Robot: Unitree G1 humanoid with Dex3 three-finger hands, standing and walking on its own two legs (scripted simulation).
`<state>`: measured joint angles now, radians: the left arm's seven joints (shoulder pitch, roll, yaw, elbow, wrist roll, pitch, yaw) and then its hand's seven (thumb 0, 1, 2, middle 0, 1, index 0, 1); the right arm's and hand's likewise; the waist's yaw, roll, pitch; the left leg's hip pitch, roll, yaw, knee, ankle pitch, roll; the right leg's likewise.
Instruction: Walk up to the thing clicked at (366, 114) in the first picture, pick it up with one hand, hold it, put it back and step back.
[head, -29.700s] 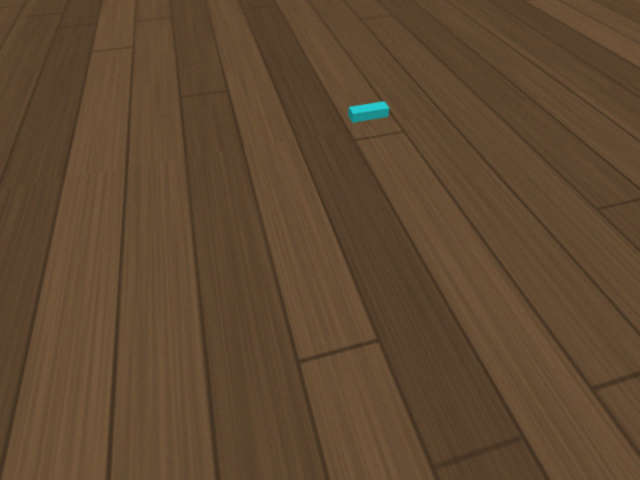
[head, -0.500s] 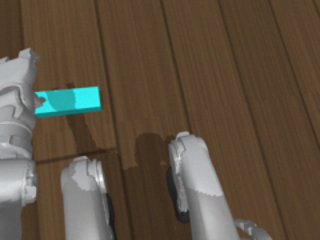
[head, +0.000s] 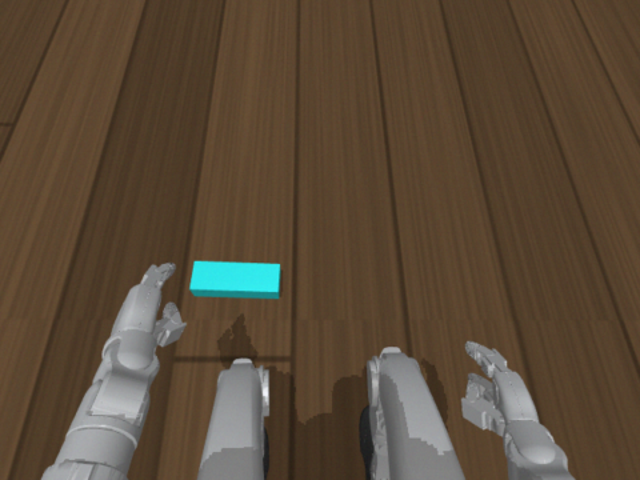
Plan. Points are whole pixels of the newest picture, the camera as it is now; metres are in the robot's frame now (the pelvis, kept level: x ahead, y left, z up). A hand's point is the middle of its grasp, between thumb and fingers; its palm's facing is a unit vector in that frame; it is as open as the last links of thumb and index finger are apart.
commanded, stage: home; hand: left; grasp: from above
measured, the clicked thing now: (237, 280) +0.55 +0.17 -0.52
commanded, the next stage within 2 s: none
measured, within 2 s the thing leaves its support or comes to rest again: neither
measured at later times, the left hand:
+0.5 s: hand (122, 362) +0.24 +0.18 +0.10, palm faces +0.10 -0.97 -0.21, open 7.4 cm
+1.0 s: hand (99, 387) +0.22 +0.18 +0.12, palm faces +0.09 -0.98 -0.20, open 7.4 cm
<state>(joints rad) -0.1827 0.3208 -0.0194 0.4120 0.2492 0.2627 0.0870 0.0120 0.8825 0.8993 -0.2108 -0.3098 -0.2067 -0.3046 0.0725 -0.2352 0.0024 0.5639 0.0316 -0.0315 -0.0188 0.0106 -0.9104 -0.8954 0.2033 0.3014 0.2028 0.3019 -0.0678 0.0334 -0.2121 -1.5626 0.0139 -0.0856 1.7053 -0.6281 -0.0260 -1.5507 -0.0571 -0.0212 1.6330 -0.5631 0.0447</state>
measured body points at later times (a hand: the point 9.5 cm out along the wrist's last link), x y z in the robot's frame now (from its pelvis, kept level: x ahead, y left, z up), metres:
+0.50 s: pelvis +0.06 -0.01 +0.15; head +0.10 +0.00 +0.60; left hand +0.24 +0.23 +0.11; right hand +0.21 -0.25 +0.08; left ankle +0.07 +0.13 -0.52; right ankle +0.09 -0.15 -0.52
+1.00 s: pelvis +0.07 +0.00 +0.16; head +0.08 +0.00 +0.61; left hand +0.22 +0.23 +0.13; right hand +0.24 -0.24 +0.11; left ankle +0.07 +0.13 -0.52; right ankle +0.09 -0.15 -0.52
